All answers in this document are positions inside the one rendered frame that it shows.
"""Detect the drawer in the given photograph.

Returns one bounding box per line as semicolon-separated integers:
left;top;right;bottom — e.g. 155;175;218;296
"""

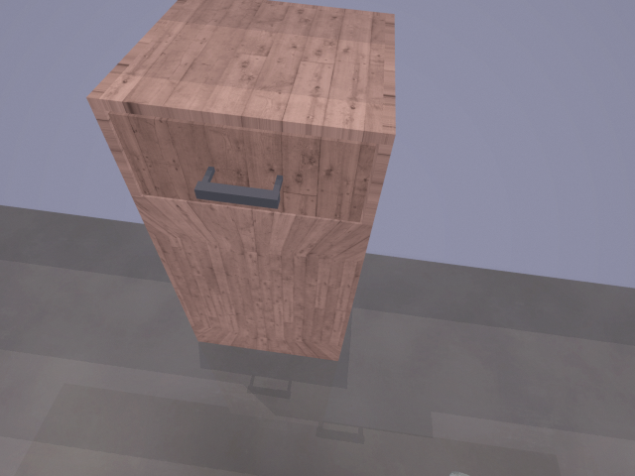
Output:
108;111;376;222

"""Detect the cabinet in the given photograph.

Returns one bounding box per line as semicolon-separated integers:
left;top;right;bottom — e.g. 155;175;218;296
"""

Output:
86;0;396;361

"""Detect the handle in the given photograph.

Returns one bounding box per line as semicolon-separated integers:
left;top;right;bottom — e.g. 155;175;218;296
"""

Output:
194;167;283;209

